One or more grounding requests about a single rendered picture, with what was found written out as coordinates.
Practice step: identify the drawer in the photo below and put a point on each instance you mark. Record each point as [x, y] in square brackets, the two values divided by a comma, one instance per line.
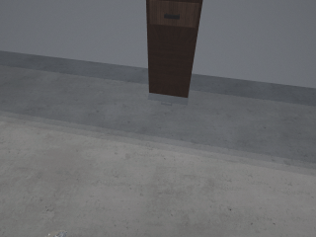
[188, 12]

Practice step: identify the handle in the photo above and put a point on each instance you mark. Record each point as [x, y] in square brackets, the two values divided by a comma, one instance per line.
[171, 16]

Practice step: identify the cabinet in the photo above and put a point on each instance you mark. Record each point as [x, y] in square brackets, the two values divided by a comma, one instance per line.
[171, 52]

